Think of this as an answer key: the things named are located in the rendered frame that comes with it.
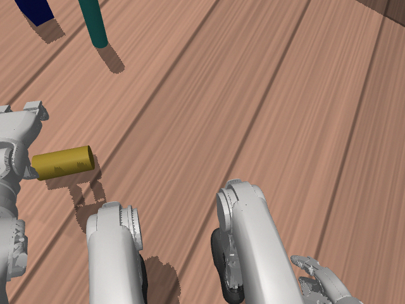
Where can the left robot hand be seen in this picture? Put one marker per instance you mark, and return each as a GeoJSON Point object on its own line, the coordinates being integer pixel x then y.
{"type": "Point", "coordinates": [23, 126]}

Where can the left robot arm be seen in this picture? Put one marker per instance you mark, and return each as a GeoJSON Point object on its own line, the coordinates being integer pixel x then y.
{"type": "Point", "coordinates": [13, 242]}

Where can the right robot foot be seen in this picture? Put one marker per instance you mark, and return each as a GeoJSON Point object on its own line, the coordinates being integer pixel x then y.
{"type": "Point", "coordinates": [232, 296]}

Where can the right robot hand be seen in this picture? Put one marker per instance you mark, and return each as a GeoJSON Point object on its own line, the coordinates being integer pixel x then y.
{"type": "Point", "coordinates": [326, 289]}

